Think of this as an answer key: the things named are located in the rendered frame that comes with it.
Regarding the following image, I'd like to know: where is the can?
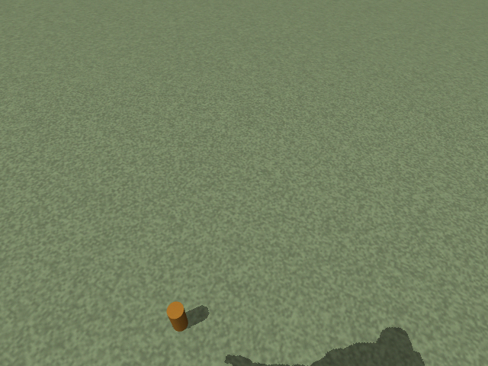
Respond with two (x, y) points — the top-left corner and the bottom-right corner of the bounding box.
(167, 301), (188, 332)

